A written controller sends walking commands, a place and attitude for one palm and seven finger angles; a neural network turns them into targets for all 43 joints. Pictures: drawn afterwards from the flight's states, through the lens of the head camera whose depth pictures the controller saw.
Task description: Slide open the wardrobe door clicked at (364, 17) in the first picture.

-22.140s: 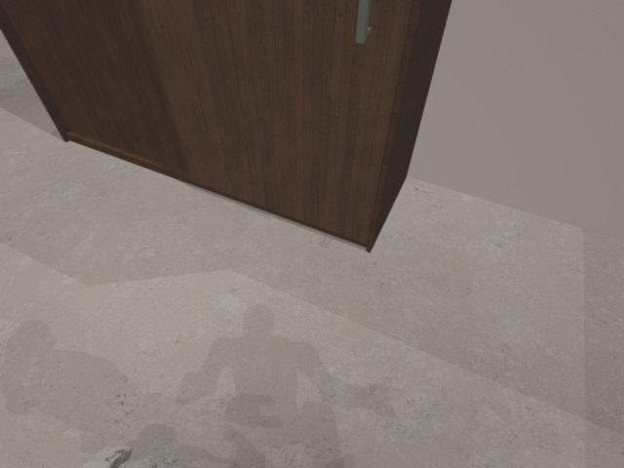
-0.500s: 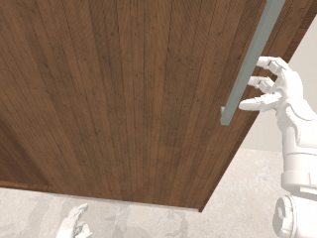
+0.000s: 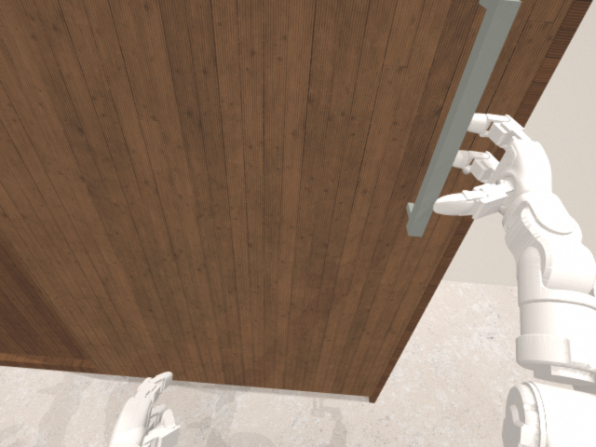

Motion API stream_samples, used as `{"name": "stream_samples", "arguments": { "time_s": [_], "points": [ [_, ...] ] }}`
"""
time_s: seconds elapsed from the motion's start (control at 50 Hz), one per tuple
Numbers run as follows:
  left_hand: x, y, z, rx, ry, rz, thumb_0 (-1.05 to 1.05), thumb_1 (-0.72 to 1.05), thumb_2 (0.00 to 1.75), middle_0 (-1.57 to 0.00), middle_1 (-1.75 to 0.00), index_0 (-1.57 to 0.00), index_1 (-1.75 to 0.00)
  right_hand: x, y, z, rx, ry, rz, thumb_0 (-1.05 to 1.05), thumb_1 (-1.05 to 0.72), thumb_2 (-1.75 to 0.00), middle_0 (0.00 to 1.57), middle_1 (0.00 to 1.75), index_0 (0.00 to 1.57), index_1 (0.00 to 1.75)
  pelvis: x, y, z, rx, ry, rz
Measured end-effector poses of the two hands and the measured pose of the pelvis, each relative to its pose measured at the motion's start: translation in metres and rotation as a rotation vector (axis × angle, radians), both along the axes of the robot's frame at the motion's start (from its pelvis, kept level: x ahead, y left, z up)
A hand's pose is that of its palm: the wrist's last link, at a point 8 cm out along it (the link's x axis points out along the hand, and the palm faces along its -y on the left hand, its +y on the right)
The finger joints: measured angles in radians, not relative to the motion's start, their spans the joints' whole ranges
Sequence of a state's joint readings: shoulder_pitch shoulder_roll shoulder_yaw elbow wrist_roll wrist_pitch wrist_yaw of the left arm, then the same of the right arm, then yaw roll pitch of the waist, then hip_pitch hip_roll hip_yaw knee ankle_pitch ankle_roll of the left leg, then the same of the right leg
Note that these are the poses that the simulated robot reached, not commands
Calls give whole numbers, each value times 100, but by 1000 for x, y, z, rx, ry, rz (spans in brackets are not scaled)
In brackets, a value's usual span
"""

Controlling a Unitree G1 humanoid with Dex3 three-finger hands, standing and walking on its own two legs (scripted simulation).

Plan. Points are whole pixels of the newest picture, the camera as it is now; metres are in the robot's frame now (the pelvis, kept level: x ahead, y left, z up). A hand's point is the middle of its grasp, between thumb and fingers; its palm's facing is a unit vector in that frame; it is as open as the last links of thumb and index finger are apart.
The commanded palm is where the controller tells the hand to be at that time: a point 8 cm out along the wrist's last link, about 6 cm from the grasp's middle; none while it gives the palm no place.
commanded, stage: slide the fingers in behind the handle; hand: right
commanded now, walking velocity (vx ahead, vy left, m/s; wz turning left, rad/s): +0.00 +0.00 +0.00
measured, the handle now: (445, 134) +0.46 -0.17 +0.24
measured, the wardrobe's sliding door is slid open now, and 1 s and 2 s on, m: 0.00 0.00 0.00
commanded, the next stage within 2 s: grip the handle and tug to test in 1.12 s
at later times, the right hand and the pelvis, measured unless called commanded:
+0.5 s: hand (458, 169) +0.39 -0.17 +0.23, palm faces +0.06 +1.00 +0.00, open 14.2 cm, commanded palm +0.37 -0.20 +0.23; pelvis +0.00 +0.00 +0.00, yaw +0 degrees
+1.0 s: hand (438, 165) +0.40 -0.15 +0.23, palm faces +0.04 +1.00 +0.00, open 14.0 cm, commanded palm +0.38 -0.19 +0.23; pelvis +0.01 +0.00 +0.00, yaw +0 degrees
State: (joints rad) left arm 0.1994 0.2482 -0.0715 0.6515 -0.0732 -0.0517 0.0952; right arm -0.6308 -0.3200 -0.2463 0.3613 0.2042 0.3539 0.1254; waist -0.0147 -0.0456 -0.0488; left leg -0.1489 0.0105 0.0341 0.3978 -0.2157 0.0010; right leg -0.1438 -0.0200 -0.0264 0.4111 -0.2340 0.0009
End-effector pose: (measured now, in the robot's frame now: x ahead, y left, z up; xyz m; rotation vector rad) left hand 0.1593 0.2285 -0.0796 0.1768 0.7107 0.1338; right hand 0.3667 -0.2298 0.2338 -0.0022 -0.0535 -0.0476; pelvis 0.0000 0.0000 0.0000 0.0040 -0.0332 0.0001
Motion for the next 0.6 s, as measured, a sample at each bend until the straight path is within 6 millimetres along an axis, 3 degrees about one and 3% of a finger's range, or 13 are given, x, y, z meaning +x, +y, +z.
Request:
{"name": "stream_samples", "arguments": {
  "time_s": [0.6],
  "points": [
    [-5,-11,-6,-1,40,-22,1,91,90,-21,-30,-20,-30,5,17,-1,-6,6,-6,-1,50,-30,28,120,23,119,-1,-6,0,1,-2,-8]
  ]
}}
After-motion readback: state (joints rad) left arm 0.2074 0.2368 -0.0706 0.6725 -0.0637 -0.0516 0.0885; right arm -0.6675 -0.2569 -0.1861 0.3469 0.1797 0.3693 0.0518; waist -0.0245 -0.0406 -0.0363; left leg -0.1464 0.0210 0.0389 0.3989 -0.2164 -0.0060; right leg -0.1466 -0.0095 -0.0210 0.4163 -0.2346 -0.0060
